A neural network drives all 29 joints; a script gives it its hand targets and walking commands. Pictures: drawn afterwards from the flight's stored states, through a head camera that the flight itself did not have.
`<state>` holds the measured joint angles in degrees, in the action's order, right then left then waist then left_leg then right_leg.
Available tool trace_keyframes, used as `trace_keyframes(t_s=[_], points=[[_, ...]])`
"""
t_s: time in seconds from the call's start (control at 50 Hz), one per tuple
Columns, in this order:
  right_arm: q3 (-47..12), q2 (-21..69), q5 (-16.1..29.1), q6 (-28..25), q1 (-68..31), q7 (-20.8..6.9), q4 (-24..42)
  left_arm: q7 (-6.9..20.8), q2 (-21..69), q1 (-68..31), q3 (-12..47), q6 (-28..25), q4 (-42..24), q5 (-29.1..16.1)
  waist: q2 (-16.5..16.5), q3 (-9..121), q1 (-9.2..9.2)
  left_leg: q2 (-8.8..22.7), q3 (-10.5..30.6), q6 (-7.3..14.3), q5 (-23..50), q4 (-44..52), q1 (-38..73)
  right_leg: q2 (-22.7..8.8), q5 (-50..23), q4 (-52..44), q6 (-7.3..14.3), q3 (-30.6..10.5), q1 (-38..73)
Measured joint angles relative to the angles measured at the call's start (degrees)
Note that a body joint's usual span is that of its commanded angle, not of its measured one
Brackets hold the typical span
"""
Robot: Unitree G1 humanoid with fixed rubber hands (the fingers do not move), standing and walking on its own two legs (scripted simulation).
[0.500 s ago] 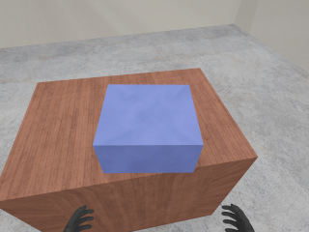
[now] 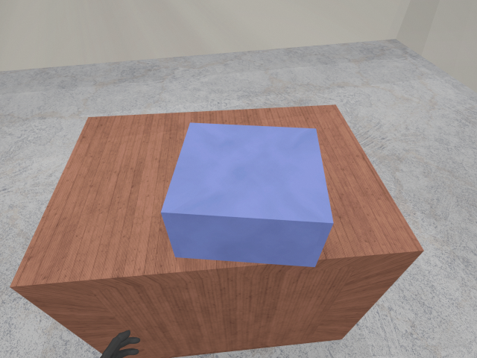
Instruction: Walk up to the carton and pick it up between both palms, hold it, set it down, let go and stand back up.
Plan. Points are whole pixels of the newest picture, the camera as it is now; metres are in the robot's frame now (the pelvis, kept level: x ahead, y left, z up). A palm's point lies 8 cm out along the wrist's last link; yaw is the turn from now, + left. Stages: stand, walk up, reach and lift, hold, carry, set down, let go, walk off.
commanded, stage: stand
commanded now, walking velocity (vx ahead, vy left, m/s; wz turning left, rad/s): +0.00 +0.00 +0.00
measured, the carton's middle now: (248, 190) +0.47 +0.01 +0.00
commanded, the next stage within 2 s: none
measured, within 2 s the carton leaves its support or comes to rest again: neither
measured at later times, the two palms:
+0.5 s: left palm out of the picture -0.05 +0.25 -0.14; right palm out of the picture +0.08 -0.21 -0.13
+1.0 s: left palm out of the picture -0.05 +0.21 -0.16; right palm out of the picture +0.05 -0.21 -0.15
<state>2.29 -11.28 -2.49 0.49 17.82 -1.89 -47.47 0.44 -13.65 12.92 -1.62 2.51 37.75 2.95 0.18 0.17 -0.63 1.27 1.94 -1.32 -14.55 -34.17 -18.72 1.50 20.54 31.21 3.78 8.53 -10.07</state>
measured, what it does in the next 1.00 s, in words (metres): stands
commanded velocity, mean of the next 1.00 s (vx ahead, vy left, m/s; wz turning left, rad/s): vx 0.00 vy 0.00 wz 0.00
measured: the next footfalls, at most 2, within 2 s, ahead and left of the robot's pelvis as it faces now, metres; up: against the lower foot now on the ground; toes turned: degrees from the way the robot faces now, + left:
none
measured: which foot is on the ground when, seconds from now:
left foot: down 0.00-1.00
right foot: down 0.00-1.00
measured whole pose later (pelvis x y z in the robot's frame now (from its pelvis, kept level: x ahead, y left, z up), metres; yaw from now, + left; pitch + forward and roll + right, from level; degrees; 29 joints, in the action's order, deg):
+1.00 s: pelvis +0.02 +0.00 +0.00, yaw +7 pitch -2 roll -1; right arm 1.1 -6.7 -1.2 1.8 17.3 3.2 -60.4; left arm -3.0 -8.4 19.2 -3.0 2.2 64.3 1.8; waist 0.6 -1.9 -1.5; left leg -2.8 8.1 -0.6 -16.6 -37.1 -17.9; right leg -1.2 24.3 32.1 2.9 15.2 -5.6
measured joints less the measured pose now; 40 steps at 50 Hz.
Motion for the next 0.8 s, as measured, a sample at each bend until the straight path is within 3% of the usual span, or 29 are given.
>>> trace_keyframes(t_s=[0.38, 0.8], points=[[-0.70, 1.94, 0.40, 0.62, 0.13, 2.79, -3.82, -2.43, 1.09, 9.09, -1.61, -0.10, 16.79, -0.73, 0.12, -0.11, -1.77, -3.02, 4.60, 0.84, -0.01, -1.48, -1.12, -2.08, 1.44, 0.30, -0.81, 4.95, 1.45], [-1.11, 3.74, 0.94, 0.89, -0.68, 4.59, -10.28, -3.09, 4.62, 6.90, -1.72, -0.59, 24.73, -0.98, 0.24, -1.25, -0.97, -3.96, 5.73, 0.99, -0.97, -2.07, 0.05, -2.71, 2.66, 0.41, -1.08, 6.21, 3.38]])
